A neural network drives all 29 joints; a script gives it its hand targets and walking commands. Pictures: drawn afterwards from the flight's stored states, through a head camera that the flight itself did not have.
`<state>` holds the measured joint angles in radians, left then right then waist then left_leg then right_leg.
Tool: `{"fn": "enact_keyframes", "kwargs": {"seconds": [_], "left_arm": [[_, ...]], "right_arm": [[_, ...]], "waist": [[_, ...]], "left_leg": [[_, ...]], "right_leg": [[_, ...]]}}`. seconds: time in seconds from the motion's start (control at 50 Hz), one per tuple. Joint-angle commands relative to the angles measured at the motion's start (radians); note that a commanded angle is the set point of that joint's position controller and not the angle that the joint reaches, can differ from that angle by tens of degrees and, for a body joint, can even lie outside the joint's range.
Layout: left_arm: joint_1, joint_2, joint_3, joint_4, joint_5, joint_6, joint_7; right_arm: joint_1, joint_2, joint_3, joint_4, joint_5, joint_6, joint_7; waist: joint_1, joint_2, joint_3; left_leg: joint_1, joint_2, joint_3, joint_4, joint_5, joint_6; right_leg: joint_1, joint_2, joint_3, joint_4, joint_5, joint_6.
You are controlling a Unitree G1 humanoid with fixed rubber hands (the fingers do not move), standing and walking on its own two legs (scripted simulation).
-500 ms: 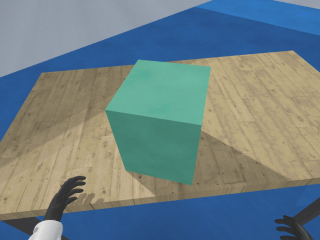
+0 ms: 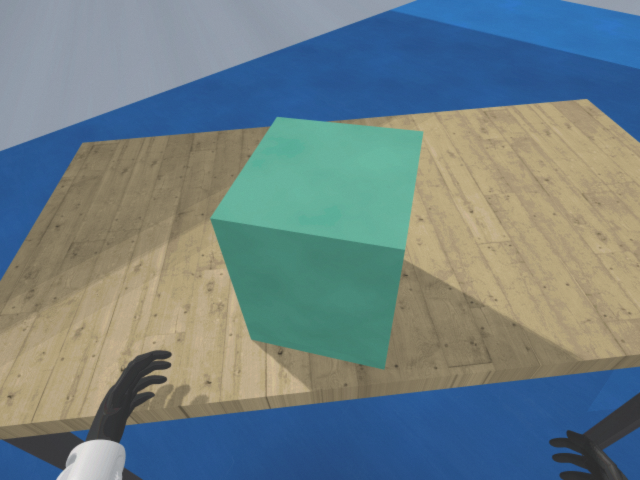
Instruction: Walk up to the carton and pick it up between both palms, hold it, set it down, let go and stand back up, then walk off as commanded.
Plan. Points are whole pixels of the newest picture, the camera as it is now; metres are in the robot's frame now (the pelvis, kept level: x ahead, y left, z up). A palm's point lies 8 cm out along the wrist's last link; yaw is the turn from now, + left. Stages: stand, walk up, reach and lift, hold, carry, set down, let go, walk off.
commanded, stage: stand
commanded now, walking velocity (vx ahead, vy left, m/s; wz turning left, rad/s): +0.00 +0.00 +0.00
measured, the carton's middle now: (330, 243) +0.42 +0.02 +0.07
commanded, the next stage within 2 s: walk off in 0.48 s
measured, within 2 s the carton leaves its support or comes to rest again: neither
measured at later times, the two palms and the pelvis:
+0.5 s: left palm (113, 423) +0.20 +0.27 +0.01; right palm out of the picture +0.14 -0.30 -0.06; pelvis +0.00 +0.00 +0.00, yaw +0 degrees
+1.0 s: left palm (108, 427) +0.20 +0.28 +0.01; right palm out of the picture +0.06 -0.28 -0.07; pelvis -0.05 +0.03 -0.01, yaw -1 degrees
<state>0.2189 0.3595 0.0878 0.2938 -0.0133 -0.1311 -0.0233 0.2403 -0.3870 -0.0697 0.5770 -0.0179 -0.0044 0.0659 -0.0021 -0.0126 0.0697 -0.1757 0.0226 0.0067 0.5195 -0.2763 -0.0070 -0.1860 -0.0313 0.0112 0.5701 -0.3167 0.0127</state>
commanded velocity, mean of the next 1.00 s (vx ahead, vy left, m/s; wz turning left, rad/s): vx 0.00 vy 0.00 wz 0.00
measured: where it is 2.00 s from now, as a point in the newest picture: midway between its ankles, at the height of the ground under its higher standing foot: outside the picture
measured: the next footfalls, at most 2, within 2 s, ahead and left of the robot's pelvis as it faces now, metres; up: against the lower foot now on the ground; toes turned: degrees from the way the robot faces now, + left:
right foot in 1.24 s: -0.09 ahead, -0.11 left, +0.00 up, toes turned +0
left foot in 1.64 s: -0.06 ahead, +0.12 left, +0.00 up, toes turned -11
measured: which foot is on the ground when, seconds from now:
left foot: down 0.00-1.00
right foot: down 0.00-0.90, up 0.92-1.00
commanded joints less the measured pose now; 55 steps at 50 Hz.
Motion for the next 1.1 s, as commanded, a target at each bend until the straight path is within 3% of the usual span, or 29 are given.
{"fn": "enact_keyframes", "kwargs": {"seconds": [0.0,0.64,0.66,0.68,0.72,0.78,0.82,0.84,0.86,0.88,0.9,0.92,0.94,0.96,0.98,1.02,1.08], "left_arm": [[-0.06,0.227,0.036,0.091,0.067,0.08,0.045],[-0.069,0.23,0.034,0.1,0.063,0.075,0.049],[-0.049,0.28,0.02,0.141,0.033,0.106,0.032],[-0.024,0.301,0.027,0.14,0.038,0.106,0.032],[0.015,0.307,0.027,0.13,0.044,0.109,0.037],[-0.014,0.291,0.02,0.098,0.042,0.12,0.047],[-0.048,0.271,0.016,0.088,0.032,0.133,0.049],[-0.054,0.256,0.014,0.083,0.022,0.137,0.05],[-0.033,0.222,0.012,0.078,0.007,0.144,0.056],[-0.025,0.201,0.014,0.072,0.0,0.153,0.066],[-0.01,0.212,0.019,0.087,0.001,0.158,0.077],[-0.009,0.239,0.025,0.097,0.003,0.161,0.078],[0.002,0.241,0.024,0.109,0.002,0.163,0.075],[0.016,0.223,0.02,0.125,0.001,0.166,0.068],[0.028,0.209,0.017,0.13,0.002,0.17,0.063],[0.024,0.197,0.014,0.142,0.005,0.169,0.058],[-0.036,0.181,0.004,0.145,0.01,0.156,0.054]], "right_arm": [[-0.074,-0.179,-0.062,-0.014,-0.01,-0.019,-0.009],[-0.082,-0.18,-0.057,-0.014,-0.005,-0.017,-0.007],[0.025,-0.202,-0.044,-0.004,0.005,0.011,-0.031],[0.03,-0.197,-0.041,-0.018,0.007,0.015,-0.038],[0.043,-0.199,-0.044,-0.026,0.007,0.026,-0.042],[0.078,-0.196,-0.046,-0.02,0.006,0.038,-0.041],[0.118,-0.189,-0.047,-0.014,-0.003,0.036,-0.039],[0.14,-0.206,-0.054,-0.015,-0.01,0.031,-0.041],[0.145,-0.253,-0.064,-0.029,-0.023,0.024,-0.047],[0.124,-0.308,-0.076,-0.051,-0.031,0.022,-0.052],[0.101,-0.342,-0.082,-0.06,-0.033,0.022,-0.058],[0.043,-0.338,-0.072,-0.083,-0.033,0.02,-0.064],[-0.009,-0.311,-0.062,-0.097,-0.036,0.016,-0.066],[-0.042,-0.281,-0.054,-0.107,-0.041,0.013,-0.068],[-0.062,-0.265,-0.051,-0.114,-0.042,0.013,-0.072],[-0.064,-0.276,-0.059,-0.113,-0.039,0.015,-0.077],[-0.012,-0.292,-0.072,-0.092,-0.037,0.016,-0.076]], "waist": [[0.004,-0.227,0.08],[0.008,-0.238,0.097],[0.008,-0.233,0.171],[0.007,-0.253,0.143],[0.015,-0.28,0.051],[0.006,-0.301,0.035],[-0.015,-0.278,0.035],[-0.024,-0.204,0.011],[-0.022,-0.027,-0.021],[-0.022,0.152,-0.035],[-0.033,0.141,-0.027],[-0.018,0.081,0.007],[0.008,0.036,0.05],[0.036,0.029,0.076],[0.048,0.058,0.069],[0.033,0.108,0.059],[0.006,0.143,0.017]], "left_leg": [[-0.127,0.028,-0.027,-0.01,-0.079,0.059],[-0.146,0.031,-0.031,-0.01,-0.081,0.054],[-0.214,-0.019,-0.009,0.155,-0.002,0.074],[-0.207,-0.059,0.023,0.239,-0.084,0.054],[-0.18,-0.079,0.027,0.347,-0.179,0.047],[-0.171,-0.055,0.01,0.3,-0.167,0.047],[-0.116,-0.038,-0.007,0.06,-0.027,0.065],[-0.051,-0.001,-0.067,-0.015,0.153,0.09],[-0.007,0.13,-0.227,-0.067,0.443,0.146],[-0.014,0.301,-0.425,-0.086,0.722,0.218],[-0.147,0.359,-0.521,-0.154,0.574,0.271],[-0.258,0.347,-0.492,-0.176,0.44,0.293],[-0.315,0.302,-0.402,-0.149,0.442,0.285],[-0.348,0.259,-0.314,-0.11,0.478,0.269],[-0.347,0.239,-0.267,-0.094,0.468,0.268],[-0.286,0.237,-0.254,-0.099,0.417,0.264],[-0.131,0.23,-0.272,-0.035,0.527,0.26]], "right_leg": [[-0.223,-0.078,0.111,-0.213,-0.308,-0.054],[-0.229,-0.08,0.108,-0.223,-0.317,-0.048],[-0.301,-0.112,0.207,-0.19,0.133,-0.071],[-0.284,-0.156,0.226,-0.183,0.343,-0.094],[-0.23,-0.206,0.246,-0.155,0.561,-0.157],[-0.205,-0.191,0.204,-0.09,0.621,-0.193],[-0.201,-0.121,0.146,0.01,0.565,-0.148],[-0.237,-0.067,0.106,0.116,0.471,-0.12],[-0.296,0.042,0.009,0.33,0.246,-0.079],[-0.382,0.139,-0.003,0.546,-0.295,-0.052],[-0.346,0.141,0.09,0.657,-0.344,-0.059],[-0.298,0.14,0.127,0.712,-0.317,-0.064],[-0.263,0.136,0.121,0.729,-0.282,-0.064],[-0.247,0.133,0.111,0.739,-0.243,-0.059],[-0.235,0.138,0.1,0.74,-0.225,-0.05],[-0.233,0.127,0.094,0.639,-0.232,-0.042],[-0.268,0.073,0.056,0.381,-0.241,-0.055]]}}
